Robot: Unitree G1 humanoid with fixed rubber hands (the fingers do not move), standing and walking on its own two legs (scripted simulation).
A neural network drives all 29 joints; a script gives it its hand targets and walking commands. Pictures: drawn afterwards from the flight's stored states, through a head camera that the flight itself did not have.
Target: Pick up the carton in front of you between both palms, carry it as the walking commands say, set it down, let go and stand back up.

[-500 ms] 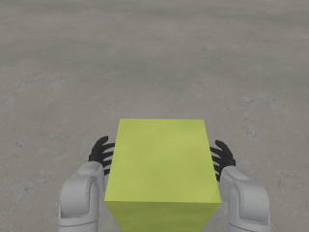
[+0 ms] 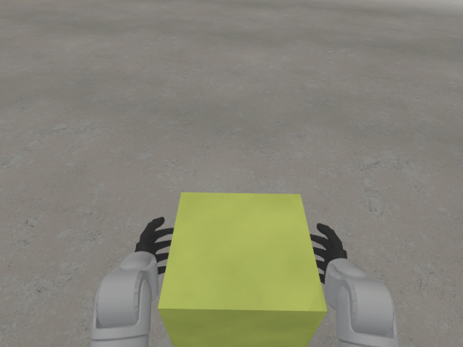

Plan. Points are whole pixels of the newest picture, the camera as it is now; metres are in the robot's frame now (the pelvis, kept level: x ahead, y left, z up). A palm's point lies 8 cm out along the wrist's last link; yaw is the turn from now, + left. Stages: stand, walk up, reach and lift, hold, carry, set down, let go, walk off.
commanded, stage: carry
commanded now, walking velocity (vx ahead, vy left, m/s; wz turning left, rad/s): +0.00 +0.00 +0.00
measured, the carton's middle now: (239, 281) +0.27 +0.00 +0.00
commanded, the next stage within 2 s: hold in 0.84 s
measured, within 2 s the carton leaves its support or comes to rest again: neither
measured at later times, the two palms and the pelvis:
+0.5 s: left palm (148, 289) +0.23 +0.15 +0.04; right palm (333, 295) +0.24 -0.15 +0.04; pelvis -0.05 +0.00 +0.00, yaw +0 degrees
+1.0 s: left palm (130, 310) +0.20 +0.17 +0.04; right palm (324, 304) +0.22 -0.13 +0.04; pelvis -0.07 -0.01 +0.01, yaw +6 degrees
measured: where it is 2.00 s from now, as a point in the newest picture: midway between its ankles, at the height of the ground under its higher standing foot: outside the picture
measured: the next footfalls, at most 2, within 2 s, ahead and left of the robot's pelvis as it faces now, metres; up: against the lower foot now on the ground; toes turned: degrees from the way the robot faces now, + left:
none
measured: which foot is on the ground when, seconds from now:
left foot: down 0.00-1.00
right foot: down 0.00-1.00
